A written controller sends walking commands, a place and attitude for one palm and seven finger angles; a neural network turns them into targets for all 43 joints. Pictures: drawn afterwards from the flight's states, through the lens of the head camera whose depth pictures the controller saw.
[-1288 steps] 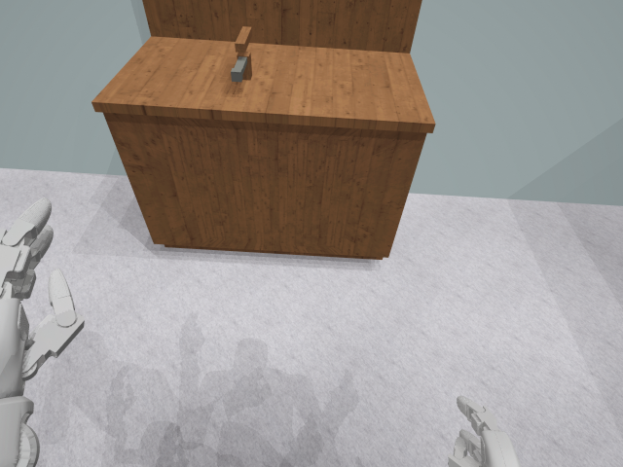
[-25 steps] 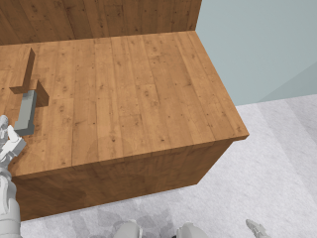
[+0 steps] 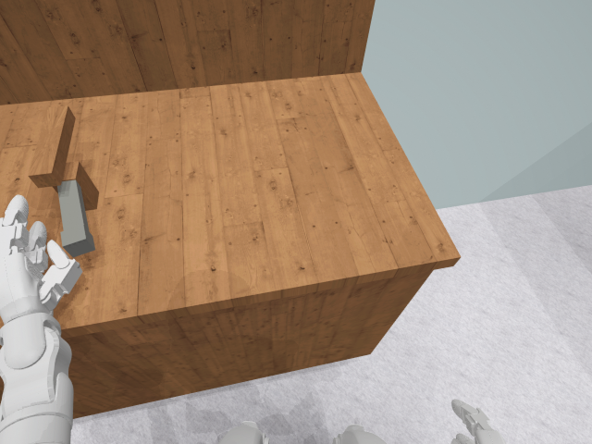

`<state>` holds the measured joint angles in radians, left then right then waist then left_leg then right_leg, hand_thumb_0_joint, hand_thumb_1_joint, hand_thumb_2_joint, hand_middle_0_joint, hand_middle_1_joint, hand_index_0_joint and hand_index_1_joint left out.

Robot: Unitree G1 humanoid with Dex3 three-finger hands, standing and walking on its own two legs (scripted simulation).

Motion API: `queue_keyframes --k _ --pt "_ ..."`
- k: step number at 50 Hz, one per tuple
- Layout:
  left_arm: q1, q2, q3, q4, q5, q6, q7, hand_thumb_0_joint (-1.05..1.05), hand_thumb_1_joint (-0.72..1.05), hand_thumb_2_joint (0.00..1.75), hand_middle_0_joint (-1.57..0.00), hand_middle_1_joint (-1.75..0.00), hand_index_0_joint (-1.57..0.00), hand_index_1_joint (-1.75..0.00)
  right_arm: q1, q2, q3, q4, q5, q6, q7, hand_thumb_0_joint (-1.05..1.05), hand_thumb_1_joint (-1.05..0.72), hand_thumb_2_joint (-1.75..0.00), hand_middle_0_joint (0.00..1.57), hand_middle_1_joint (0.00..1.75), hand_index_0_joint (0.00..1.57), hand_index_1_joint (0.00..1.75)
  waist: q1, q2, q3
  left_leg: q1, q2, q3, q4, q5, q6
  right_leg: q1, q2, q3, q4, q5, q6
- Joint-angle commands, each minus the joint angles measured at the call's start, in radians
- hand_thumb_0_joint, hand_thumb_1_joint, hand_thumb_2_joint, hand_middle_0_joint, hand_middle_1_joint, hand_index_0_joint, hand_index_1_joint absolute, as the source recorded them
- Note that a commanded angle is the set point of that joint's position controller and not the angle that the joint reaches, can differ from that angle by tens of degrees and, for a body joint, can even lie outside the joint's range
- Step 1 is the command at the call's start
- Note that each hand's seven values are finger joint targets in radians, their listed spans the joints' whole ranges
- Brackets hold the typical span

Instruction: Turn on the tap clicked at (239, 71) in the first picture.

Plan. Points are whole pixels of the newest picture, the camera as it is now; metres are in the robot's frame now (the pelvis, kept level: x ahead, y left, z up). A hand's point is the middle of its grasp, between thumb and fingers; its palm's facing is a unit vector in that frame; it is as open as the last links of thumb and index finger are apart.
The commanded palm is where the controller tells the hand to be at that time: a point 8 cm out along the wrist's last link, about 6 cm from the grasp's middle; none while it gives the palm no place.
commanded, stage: push the lever round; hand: left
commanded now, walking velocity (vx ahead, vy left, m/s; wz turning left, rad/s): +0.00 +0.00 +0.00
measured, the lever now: (78, 241) +0.35 +0.31 +0.06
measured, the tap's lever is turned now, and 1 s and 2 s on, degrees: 14 35 59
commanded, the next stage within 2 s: none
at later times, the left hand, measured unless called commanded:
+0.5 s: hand (96, 258) +0.33 +0.29 +0.05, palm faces +0.62 -0.78 -0.07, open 7.7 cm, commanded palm +0.29 +0.31 +0.05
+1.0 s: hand (116, 246) +0.35 +0.27 +0.04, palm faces +0.71 -0.70 -0.08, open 7.7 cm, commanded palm +0.31 +0.28 +0.05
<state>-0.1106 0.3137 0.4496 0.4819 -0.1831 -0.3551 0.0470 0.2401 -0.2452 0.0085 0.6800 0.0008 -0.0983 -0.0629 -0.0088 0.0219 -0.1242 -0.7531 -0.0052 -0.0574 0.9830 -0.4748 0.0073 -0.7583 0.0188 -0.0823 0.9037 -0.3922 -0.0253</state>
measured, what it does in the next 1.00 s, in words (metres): stands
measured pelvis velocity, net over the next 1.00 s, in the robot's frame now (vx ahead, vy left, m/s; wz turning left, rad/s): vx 0.00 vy -0.01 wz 0.00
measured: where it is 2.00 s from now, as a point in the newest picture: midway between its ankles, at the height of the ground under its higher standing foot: outside the picture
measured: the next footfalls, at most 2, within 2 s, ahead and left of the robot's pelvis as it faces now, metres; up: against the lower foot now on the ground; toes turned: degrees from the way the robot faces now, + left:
none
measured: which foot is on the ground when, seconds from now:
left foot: down 0.00-1.00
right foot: down 0.00-1.00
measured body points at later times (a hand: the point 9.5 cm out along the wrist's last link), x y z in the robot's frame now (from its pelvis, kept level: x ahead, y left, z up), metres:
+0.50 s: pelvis -0.01 -0.01 +0.00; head +0.06 +0.00 +0.44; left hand +0.29 +0.33 +0.05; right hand +0.13 -0.26 -0.11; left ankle +0.00 +0.11 -0.68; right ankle +0.03 -0.11 -0.68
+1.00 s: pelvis +0.00 -0.01 +0.00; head +0.06 +0.00 +0.45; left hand +0.31 +0.30 +0.05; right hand +0.12 -0.26 -0.11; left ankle +0.00 +0.11 -0.68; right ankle +0.03 -0.11 -0.68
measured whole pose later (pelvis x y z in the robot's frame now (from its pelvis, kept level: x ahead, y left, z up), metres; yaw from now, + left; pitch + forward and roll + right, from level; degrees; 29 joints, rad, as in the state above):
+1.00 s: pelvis +0.00 -0.01 +0.00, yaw +0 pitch +14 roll -2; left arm -0.24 0.18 0.37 0.56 -0.03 -0.34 0.48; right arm 0.23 -0.23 0.00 0.71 -0.04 -0.03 -0.03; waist -0.03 0.02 -0.15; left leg -0.74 0.00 -0.06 0.96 -0.46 0.00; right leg -0.75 0.02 -0.08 0.89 -0.39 -0.03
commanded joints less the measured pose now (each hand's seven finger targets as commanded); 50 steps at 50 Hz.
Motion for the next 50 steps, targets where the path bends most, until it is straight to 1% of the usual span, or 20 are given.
queue_keyframes --k 1,3,7,8,11,13,16,17,18,26,27,31,32,33,38,40,42,45,47,50 --pt "-0.241 0.243 0.056 -0.196 0.002 -0.072 0.048 0.00 0.90 0.90 -0.15 -0.15 -0.15 -0.15 0.001 -0.151 -0.056 -0.100 0.000 -0.028 -0.016 0.00 -0.90 -0.90 0.20 0.30 0.20 0.30 -0.017 0.040 -0.253 0.072 -0.004 -0.017 -0.161 0.236 -0.009 0.207 0.008 0.049 -0.098 0.170 -0.002" --pt "-0.256 0.224 0.032 -0.225 0.020 -0.072 0.066 0.00 0.90 0.90 -0.15 -0.15 -0.15 -0.15 -0.003 -0.147 -0.054 -0.107 -0.002 -0.025 -0.015 0.00 -0.90 -0.90 0.20 0.30 0.20 0.30 -0.017 0.086 -0.264 0.092 -0.007 -0.013 -0.161 0.247 -0.008 0.204 0.005 0.051 -0.096 0.177 -0.004" --pt "-0.256 0.247 0.053 -0.207 0.037 -0.069 0.098 0.00 0.90 0.90 -0.15 -0.15 -0.15 -0.15 -0.002 -0.148 -0.055 -0.098 -0.006 -0.018 -0.018 0.00 -0.90 -0.90 0.20 0.30 0.20 0.30 -0.011 0.062 -0.275 0.080 -0.005 -0.017 -0.158 0.246 -0.006 0.217 0.007 0.056 -0.097 0.178 -0.005" --pt "-0.298 0.190 -0.004 -0.235 0.037 -0.074 0.100 0.00 0.90 0.90 -0.15 -0.15 -0.15 -0.15 -0.006 -0.142 -0.052 -0.104 -0.007 -0.019 -0.015 0.00 -0.90 -0.90 0.20 0.30 0.20 0.30 -0.028 0.093 -0.280 0.100 -0.007 -0.011 -0.155 0.248 -0.007 0.203 0.006 0.057 -0.096 0.182 -0.004" --pt "-0.291 0.180 -0.003 -0.224 0.033 -0.076 0.119 0.00 0.90 0.90 -0.15 -0.15 -0.15 -0.15 -0.008 -0.144 -0.054 -0.099 -0.010 -0.020 -0.015 0.00 -0.90 -0.90 0.20 0.30 0.20 0.30 -0.027 0.044 -0.283 0.088 -0.009 -0.012 -0.155 0.230 -0.005 0.213 0.007 0.057 -0.103 0.173 -0.002" --pt "-0.314 0.175 -0.010 -0.224 0.043 -0.078 0.138 0.00 0.90 0.90 -0.15 -0.15 -0.15 -0.15 -0.009 -0.141 -0.053 -0.095 -0.010 -0.018 -0.015 0.00 -0.90 -0.90 0.20 0.30 0.20 0.30 -0.029 0.070 -0.284 0.089 -0.010 -0.012 -0.154 0.221 -0.004 0.209 0.005 0.061 -0.104 0.168 -0.003" --pt "-0.303 0.188 0.008 -0.193 0.049 -0.074 0.163 0.00 0.90 0.90 -0.15 -0.15 -0.15 -0.15 -0.013 -0.143 -0.054 -0.093 -0.013 -0.015 -0.015 0.00 -0.90 -0.90 0.20 0.30 0.20 0.30 -0.023 0.030 -0.277 0.065 -0.010 -0.012 -0.156 0.204 -0.002 0.218 0.005 0.063 -0.108 0.155 -0.001" --pt "-0.307 0.201 0.017 -0.189 0.062 -0.073 0.176 0.00 0.90 0.90 -0.15 -0.15 -0.15 -0.15 -0.014 -0.142 -0.053 -0.088 -0.013 -0.011 -0.018 0.00 -0.90 -0.90 0.20 0.30 0.20 0.30 -0.020 0.058 -0.269 0.069 -0.009 -0.012 -0.157 0.203 -0.002 0.211 0.004 0.064 -0.109 0.150 -0.003" --pt "-0.344 0.162 -0.023 -0.221 0.066 -0.077 0.184 0.00 0.90 0.90 -0.15 -0.15 -0.15 -0.15 -0.014 -0.138 -0.052 -0.093 -0.015 -0.011 -0.014 0.00 -0.90 -0.90 0.20 0.30 0.20 0.30 -0.032 0.082 -0.289 0.093 -0.010 -0.011 -0.158 0.211 -0.005 0.203 0.003 0.060 -0.105 0.157 -0.003" --pt "-0.389 0.148 -0.027 -0.169 0.089 -0.064 0.256 0.00 0.90 0.90 -0.15 -0.15 -0.15 -0.15 -0.019 -0.137 -0.052 -0.084 -0.023 -0.002 -0.013 0.00 -0.90 -0.90 0.20 0.30 0.20 0.30 -0.042 0.022 -0.273 0.061 -0.015 -0.006 -0.155 0.177 0.004 0.215 -0.001 0.070 -0.126 0.137 0.003" --pt "-0.377 0.180 0.007 -0.146 0.097 -0.062 0.267 0.00 0.90 0.90 -0.15 -0.15 -0.15 -0.15 -0.018 -0.138 -0.052 -0.078 -0.024 0.002 -0.016 0.00 -0.90 -0.90 0.20 0.30 0.20 0.30 -0.031 0.036 -0.267 0.049 -0.015 -0.006 -0.154 0.169 0.005 0.218 -0.001 0.075 -0.128 0.129 0.002" --pt "-0.425 0.119 -0.052 -0.162 0.110 -0.068 0.297 0.00 0.90 0.90 -0.15 -0.15 -0.15 -0.15 -0.022 -0.132 -0.051 -0.085 -0.029 0.004 -0.010 0.00 -0.90 -0.90 0.20 0.30 0.20 0.30 -0.040 0.061 -0.291 0.082 -0.017 -0.006 -0.157 0.187 0.001 0.208 0.000 0.069 -0.123 0.146 -0.001" --pt "-0.427 0.147 -0.030 -0.161 0.123 -0.069 0.311 0.00 0.90 0.90 -0.15 -0.15 -0.15 -0.15 -0.016 -0.134 -0.052 -0.079 -0.030 0.006 -0.011 0.00 -0.90 -0.90 0.20 0.30 0.20 0.30 -0.033 0.073 -0.305 0.086 -0.014 -0.011 -0.156 0.199 -0.002 0.213 0.000 0.067 -0.116 0.153 -0.004" --pt "-0.444 0.105 -0.067 -0.170 0.126 -0.070 0.318 0.00 0.90 0.90 -0.15 -0.15 -0.15 -0.15 -0.016 -0.128 -0.051 -0.080 -0.031 0.006 -0.008 0.00 -0.90 -0.90 0.20 0.30 0.20 0.30 -0.041 0.084 -0.308 0.103 -0.014 -0.011 -0.158 0.220 -0.006 0.209 0.000 0.061 -0.112 0.173 -0.005" --pt "-0.431 0.108 -0.046 -0.151 0.136 -0.068 0.369 0.00 0.90 0.90 -0.15 -0.15 -0.15 -0.15 -0.010 -0.129 -0.057 -0.077 -0.037 0.017 0.000 0.00 -0.90 -0.90 0.20 0.30 0.20 0.30 -0.038 0.017 -0.336 0.092 -0.014 -0.007 -0.149 0.258 -0.003 0.247 0.000 0.063 -0.109 0.223 -0.001" --pt "-0.418 0.081 -0.063 -0.146 0.140 -0.064 0.386 0.00 0.90 0.90 -0.15 -0.15 -0.15 -0.15 -0.013 -0.126 -0.059 -0.078 -0.039 0.017 0.005 0.00 -0.90 -0.90 0.20 0.30 0.20 0.30 -0.036 0.018 -0.333 0.091 -0.014 0.000 -0.148 0.263 -0.002 0.253 -0.001 0.064 -0.113 0.235 0.001" --pt "-0.392 0.112 -0.028 -0.137 0.155 -0.060 0.408 0.00 0.90 0.90 -0.15 -0.15 -0.15 -0.15 -0.012 -0.128 -0.061 -0.074 -0.041 0.025 0.005 0.00 -0.90 -0.90 0.20 0.30 0.20 0.30 -0.021 0.049 -0.327 0.090 -0.015 0.000 -0.151 0.278 -0.005 0.258 0.000 0.065 -0.112 0.242 -0.004" --pt "-0.393 0.062 -0.071 -0.157 0.163 -0.058 0.427 0.00 0.90 0.90 -0.15 -0.15 -0.15 -0.15 -0.015 -0.121 -0.063 -0.082 -0.044 0.028 0.013 0.00 -0.90 -0.90 0.20 0.30 0.20 0.30 -0.026 0.039 -0.325 0.099 -0.013 0.004 -0.153 0.297 -0.007 0.263 -0.001 0.062 -0.113 0.263 -0.004" --pt "-0.377 0.082 -0.046 -0.142 0.171 -0.054 0.445 0.00 0.90 0.90 -0.15 -0.15 -0.15 -0.15 -0.014 -0.124 -0.065 -0.076 -0.044 0.033 0.013 0.00 -0.90 -0.90 0.20 0.30 0.20 0.30 -0.021 0.046 -0.310 0.092 -0.013 0.002 -0.154 0.291 -0.007 0.260 -0.001 0.063 -0.117 0.253 -0.006" --pt "-0.421 0.028 -0.095 -0.145 0.176 -0.057 0.464 0.00 0.90 0.90 -0.15 -0.15 -0.15 -0.15 -0.022 -0.118 -0.065 -0.076 -0.045 0.034 0.016 0.00 -0.90 -0.90 0.20 0.30 0.20 0.30 -0.041 0.017 -0.293 0.098 -0.010 0.001 -0.156 0.270 -0.006 0.240 0.000 0.059 -0.122 0.231 -0.004"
